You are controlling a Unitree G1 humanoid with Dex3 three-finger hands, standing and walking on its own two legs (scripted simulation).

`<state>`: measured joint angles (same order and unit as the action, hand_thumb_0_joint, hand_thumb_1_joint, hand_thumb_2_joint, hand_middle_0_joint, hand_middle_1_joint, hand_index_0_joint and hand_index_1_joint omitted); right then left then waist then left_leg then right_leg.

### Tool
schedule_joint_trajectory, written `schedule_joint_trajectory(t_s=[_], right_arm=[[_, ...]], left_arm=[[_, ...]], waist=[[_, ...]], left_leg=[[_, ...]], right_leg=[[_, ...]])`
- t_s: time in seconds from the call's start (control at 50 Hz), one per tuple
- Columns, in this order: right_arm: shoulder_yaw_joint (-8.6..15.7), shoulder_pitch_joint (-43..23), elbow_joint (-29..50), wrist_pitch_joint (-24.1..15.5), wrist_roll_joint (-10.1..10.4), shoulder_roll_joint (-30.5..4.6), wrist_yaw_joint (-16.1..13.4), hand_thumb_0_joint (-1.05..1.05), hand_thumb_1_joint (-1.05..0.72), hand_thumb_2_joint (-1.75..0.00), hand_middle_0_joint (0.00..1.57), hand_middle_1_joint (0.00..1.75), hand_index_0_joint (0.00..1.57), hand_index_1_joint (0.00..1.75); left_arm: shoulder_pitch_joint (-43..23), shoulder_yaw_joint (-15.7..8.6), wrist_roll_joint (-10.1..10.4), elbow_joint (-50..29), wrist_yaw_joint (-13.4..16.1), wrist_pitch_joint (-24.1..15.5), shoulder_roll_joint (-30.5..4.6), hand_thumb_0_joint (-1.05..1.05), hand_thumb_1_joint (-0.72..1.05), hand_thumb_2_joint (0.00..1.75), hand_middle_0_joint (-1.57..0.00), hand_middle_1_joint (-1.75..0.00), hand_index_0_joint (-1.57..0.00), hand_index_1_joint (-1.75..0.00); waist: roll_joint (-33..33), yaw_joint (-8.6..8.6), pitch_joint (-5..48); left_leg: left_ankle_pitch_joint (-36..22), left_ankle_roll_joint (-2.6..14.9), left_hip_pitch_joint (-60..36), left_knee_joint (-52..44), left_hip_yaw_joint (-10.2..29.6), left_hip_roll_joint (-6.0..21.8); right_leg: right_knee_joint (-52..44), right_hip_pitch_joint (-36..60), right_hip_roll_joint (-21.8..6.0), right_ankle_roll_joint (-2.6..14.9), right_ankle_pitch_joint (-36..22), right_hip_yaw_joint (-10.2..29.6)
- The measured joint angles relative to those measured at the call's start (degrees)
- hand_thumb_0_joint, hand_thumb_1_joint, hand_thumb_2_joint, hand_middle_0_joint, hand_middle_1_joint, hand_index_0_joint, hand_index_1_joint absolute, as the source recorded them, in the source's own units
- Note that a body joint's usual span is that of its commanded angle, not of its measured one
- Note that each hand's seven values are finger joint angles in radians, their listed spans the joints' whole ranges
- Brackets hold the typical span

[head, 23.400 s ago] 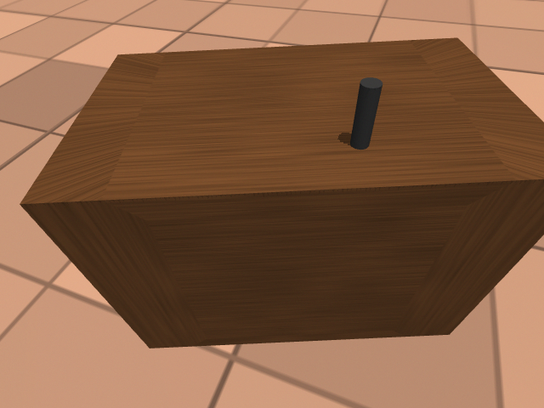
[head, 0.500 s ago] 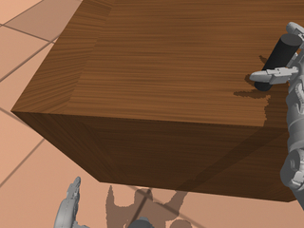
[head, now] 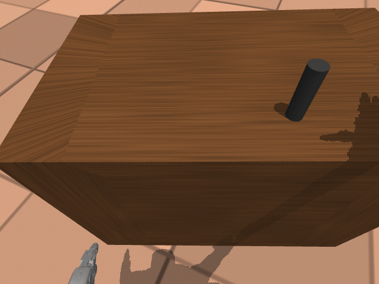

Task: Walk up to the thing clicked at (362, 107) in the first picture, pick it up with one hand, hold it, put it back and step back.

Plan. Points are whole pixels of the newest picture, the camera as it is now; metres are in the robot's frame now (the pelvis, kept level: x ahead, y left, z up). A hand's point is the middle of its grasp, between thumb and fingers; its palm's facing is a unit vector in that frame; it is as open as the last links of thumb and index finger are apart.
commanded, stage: sink last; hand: right
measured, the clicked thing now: (304, 93) +0.50 -0.21 +0.12
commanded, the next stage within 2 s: home in 1.00 s
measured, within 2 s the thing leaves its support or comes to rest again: neither
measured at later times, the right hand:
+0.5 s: hand out of the picture +0.25 -0.27 +0.20, palm faces +0.39 +0.81 -0.44, open 17.3 cm
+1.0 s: hand out of the picture +0.14 -0.23 +0.22, palm faces +0.43 +0.77 -0.47, open 17.4 cm
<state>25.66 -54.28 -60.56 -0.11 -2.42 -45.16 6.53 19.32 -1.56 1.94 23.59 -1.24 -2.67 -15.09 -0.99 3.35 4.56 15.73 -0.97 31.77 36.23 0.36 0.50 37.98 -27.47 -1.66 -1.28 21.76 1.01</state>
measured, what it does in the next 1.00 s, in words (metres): stands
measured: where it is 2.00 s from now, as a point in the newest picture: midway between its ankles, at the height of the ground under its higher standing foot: outside the picture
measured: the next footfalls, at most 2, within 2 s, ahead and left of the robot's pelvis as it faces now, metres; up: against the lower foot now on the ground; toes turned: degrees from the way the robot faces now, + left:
none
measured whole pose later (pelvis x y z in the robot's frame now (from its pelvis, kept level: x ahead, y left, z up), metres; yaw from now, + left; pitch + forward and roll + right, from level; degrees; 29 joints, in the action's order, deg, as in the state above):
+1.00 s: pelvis -0.03 +0.02 +0.01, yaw -3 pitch -3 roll -1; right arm 25.0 25.3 26.3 -14.9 5.1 -21.3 0.4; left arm 20.6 -10.7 1.5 24.9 1.8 -5.1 -11.6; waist -4.0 -2.9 -1.2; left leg 14.7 0.0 17.0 34.5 -2.0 1.7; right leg 33.3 -12.5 -0.7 -2.0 18.2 3.4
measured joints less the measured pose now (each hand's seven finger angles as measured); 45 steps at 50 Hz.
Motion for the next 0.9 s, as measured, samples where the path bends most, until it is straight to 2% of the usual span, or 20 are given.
schedule_joint_trajectory(t_s=[0.1,0.14,0.2,0.32,0.4,0.44,0.5,0.56,0.62,0.72,0.76,0.8,0.84,0.9], right_arm=[[1.6,7.4,8.6,-1.9,0.2,1.1,-2.9,-0.01,0.57,-0.04,0.07,0.05,0.07,0.05],[1.0,11.4,12.1,-2.6,0.8,2.3,-3.9,-0.01,0.57,-0.04,0.07,0.05,0.06,0.05],[-0.7,17.9,19.9,-2.9,2.0,5.8,-4.6,-0.01,0.56,-0.04,0.06,0.05,0.06,0.05],[-2.6,39.5,44.4,-2.0,5.2,13.9,-3.4,-0.01,0.54,-0.05,0.06,0.05,0.06,0.05],[-3.2,52.7,61.6,-1.4,6.6,18.6,-2.7,-0.01,0.52,-0.05,0.07,0.05,0.06,0.05],[-3.3,57.3,68.8,-1.7,7.0,20.1,-3.1,-0.01,0.52,-0.05,0.07,0.05,0.07,0.05],[-2.1,63.4,76.6,-3.0,7.4,20.4,-4.3,-0.01,0.52,-0.05,0.08,0.05,0.07,0.05],[-0.8,68.0,81.3,-4.7,7.6,20.4,-6.0,-0.01,0.53,-0.05,0.08,0.05,0.07,0.05],[-0.8,72.7,84.4,-6.7,7.6,21.7,-7.1,-0.01,0.55,-0.04,0.07,0.05,0.07,0.05],[-5.3,80.3,90.0,-8.4,7.9,26.8,-6.3,-0.01,0.57,-0.04,0.06,0.05,0.06,0.05],[-6.8,82.6,92.2,-9.1,7.9,27.6,-5.7,-0.01,0.58,-0.04,0.06,0.05,0.06,0.05],[-7.4,83.4,93.5,-9.6,7.8,27.3,-5.4,-0.01,0.57,-0.04,0.06,0.06,0.07,0.05],[-6.8,83.1,93.6,-10.6,7.7,26.6,-5.4,-0.01,0.57,-0.04,0.07,0.06,0.07,0.05],[-4.4,81.9,91.7,-12.0,7.6,25.1,-5.6,-0.01,0.56,-0.05,0.07,0.06,0.07,0.05]], left_arm=[[0.9,-0.7,0.2,0.6,0.2,0.6,-0.3,-0.01,-0.51,0.05,-0.06,-0.05,-0.06,-0.05],[0.9,-1.5,0.3,-0.1,0.7,0.6,-0.4,-0.01,-0.52,0.06,-0.06,-0.05,-0.06,-0.05],[1.0,-2.3,0.7,-2.1,1.3,0.1,-0.5,-0.01,-0.52,0.06,-0.06,-0.04,-0.05,-0.05],[0.5,-3.8,1.8,-3.1,-0.4,0.3,1.2,-0.01,-0.52,0.06,-0.06,-0.04,-0.05,-0.05],[0.4,-4.5,2.1,-0.3,-1.8,2.7,2.5,-0.01,-0.52,0.06,-0.06,-0.04,-0.06,-0.05],[0.8,-5.2,1.9,0.6,-1.7,3.9,2.8,-0.01,-0.52,0.06,-0.07,-0.05,-0.06,-0.05],[1.3,-6.3,1.4,0.7,-0.5,5.0,2.6,-0.01,-0.51,0.05,-0.07,-0.05,-0.06,-0.05],[1.9,-7.2,0.8,-0.6,1.5,5.3,1.9,-0.01,-0.51,0.05,-0.07,-0.05,-0.06,-0.05],[2.3,-7.4,0.5,-3.3,3.0,4.8,1.1,-0.01,-0.51,0.05,-0.06,-0.05,-0.06,-0.05],[2.3,-7.2,0.8,-5.4,3.4,2.2,1.7,-0.01,-0.5,0.04,-0.06,-0.05,-0.06,-0.05],[1.9,-7.3,0.8,-4.8,3.2,1.2,2.5,-0.01,-0.49,0.04,-0.06,-0.05,-0.06,-0.05],[1.4,-7.6,0.6,-3.5,3.1,0.3,3.0,-0.01,-0.49,0.04,-0.06,-0.05,-0.06,-0.05],[0.8,-8.0,0.5,-1.8,3.2,-0.4,3.4,-0.01,-0.49,0.04,-0.06,-0.06,-0.06,-0.05],[0.5,-8.4,0.1,0.0,3.2,-1.3,3.6,-0.01,-0.49,0.04,-0.06,-0.06,-0.06,-0.05]], waist=[[-0.1,-1.4,0.8],[-0.5,-1.92,1.8],[-1.0,-3.24,3.1],[-2.7,-4.75,3.6],[-3.1,-5.59,1.2],[-3.0,-6.12,-0.4],[-2.9,-6.37,-2.2],[-2.9,-6.66,-2.8],[-2.6,-6.71,-2.6],[-1.5,-7.12,-1.5],[-1.1,-7.15,-1.5],[-0.9,-7.14,-1.9],[-1.2,-6.95,-2.6],[-2.1,-6.51,-3.7]], left_leg=[[0.0,0.09,-2.0,-1.3,-0.5,-0.1],[0.2,0.04,-3.2,-1.7,-0.7,-0.1],[0.8,0.02,-5.6,-2.1,-0.8,0.0],[1.4,-0.11,-9.3,-2.4,-0.6,0.2],[1.3,-0.08,-10.8,-2.4,-0.7,0.4],[1.3,0.0,-11.3,-2.3,-1.0,0.5],[1.2,0.13,-11.7,-2.0,-1.3,0.7],[1.1,0.25,-12.4,-1.9,-1.6,0.8],[1.1,0.35,-13.3,-1.7,-1.8,1.0],[1.2,0.59,-14.8,-1.4,-1.9,1.1],[1.3,0.69,-15.2,-1.2,-2.2,1.2],[1.1,0.81,-15.4,-1.0,-2.5,1.3],[0.9,0.89,-15.5,-1.0,-2.7,1.3],[0.2,0.96,-15.3,-1.2,-2.8,1.3]], right_leg=[[-0.8,1.5,-0.2,-0.11,0.1,0.5],[-1.1,2.7,-0.2,-0.06,0.3,0.6],[-1.5,5.0,-0.1,-0.01,0.8,0.7],[-2.5,9.2,0.0,0.17,1.1,0.4],[-3.1,10.8,0.2,0.15,0.7,0.6],[-3.3,11.3,0.4,0.08,0.3,0.8],[-3.6,11.8,0.5,-0.05,-0.2,1.1],[-3.7,12.4,0.6,-0.18,-0.6,1.5],[-4.1,13.5,0.8,-0.3,-0.9,1.7],[-4.5,15.3,0.9,-0.55,-1.3,1.8],[-4.4,15.6,0.9,-0.66,-1.4,2.1],[-4.2,15.7,1.0,-0.78,-1.6,2.4],[-4.0,15.6,1.0,-0.81,-1.9,2.7],[-3.9,15.3,1.0,-0.77,-2.5,2.8]])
